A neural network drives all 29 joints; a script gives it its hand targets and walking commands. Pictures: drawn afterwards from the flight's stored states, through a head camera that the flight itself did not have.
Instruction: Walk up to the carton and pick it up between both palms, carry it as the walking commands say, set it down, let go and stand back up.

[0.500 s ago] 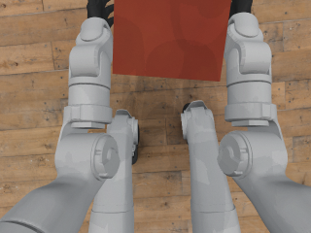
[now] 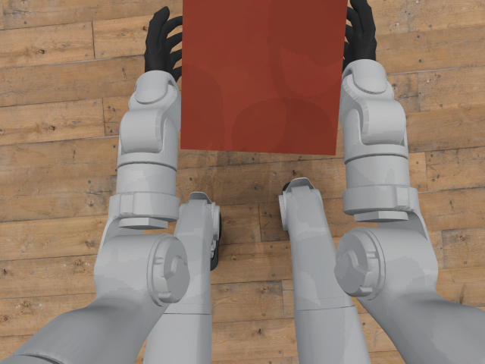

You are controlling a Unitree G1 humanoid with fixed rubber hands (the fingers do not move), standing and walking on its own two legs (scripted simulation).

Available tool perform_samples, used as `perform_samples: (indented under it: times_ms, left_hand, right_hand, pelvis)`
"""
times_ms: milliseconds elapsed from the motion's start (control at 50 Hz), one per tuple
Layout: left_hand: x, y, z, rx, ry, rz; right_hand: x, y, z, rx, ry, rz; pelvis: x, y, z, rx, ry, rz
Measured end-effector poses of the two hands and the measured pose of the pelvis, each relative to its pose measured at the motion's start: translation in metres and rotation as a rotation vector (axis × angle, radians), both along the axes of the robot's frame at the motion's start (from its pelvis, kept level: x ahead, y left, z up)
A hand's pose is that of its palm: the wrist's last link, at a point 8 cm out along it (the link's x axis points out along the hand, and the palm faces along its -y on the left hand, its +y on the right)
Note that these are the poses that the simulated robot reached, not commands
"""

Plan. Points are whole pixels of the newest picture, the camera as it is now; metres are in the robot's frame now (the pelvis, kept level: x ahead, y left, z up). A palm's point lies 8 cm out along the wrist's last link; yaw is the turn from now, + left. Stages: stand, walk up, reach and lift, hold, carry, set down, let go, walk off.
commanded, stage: reach and lift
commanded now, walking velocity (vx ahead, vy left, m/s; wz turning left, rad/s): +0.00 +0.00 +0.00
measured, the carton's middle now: (255, 93) +0.47 -0.03 -0.13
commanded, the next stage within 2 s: none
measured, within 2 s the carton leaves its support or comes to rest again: neither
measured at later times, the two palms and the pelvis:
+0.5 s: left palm (142, 64) +0.47 +0.10 +0.01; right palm (383, 53) +0.46 -0.16 +0.01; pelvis +0.01 +0.00 +0.06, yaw +0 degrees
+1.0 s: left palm (103, 58) +0.45 +0.11 +0.08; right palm (410, 50) +0.43 -0.15 +0.07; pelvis +0.03 +0.00 +0.11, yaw +1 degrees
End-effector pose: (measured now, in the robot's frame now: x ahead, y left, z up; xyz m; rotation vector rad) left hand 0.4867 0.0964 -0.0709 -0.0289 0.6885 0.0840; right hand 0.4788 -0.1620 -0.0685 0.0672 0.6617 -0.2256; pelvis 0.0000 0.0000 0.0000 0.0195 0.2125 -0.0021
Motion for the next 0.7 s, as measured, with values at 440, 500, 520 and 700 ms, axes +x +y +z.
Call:
perform_samples:
  times_ms: [440, 500, 520, 700]
  left_hand:
    - [-0.015, -0.001, 0.068, 0.002, -0.007, -0.005]
    - [-0.018, 0.0, 0.077, 0.0, -0.013, -0.008]
    - [-0.018, 0.001, 0.079, 0.0, -0.01, -0.007]
    - [-0.026, 0.007, 0.103, 0.012, 0.0, -0.008]
  right_hand:
    - [-0.018, -0.001, 0.065, -0.009, -0.005, 0.007]
    - [-0.02, 0.0, 0.076, -0.014, -0.01, 0.008]
    - [-0.021, 0.001, 0.078, -0.012, -0.007, 0.008]
    - [-0.029, 0.006, 0.1, -0.01, 0.005, 0.015]
  pelvis:
    - [0.01, -0.004, 0.051, 0.005, -0.101, -0.009]
    - [0.012, -0.003, 0.058, 0.002, -0.115, -0.008]
    - [0.014, -0.003, 0.059, 0.001, -0.107, -0.006]
    - [0.019, -0.001, 0.077, -0.012, -0.13, 0.008]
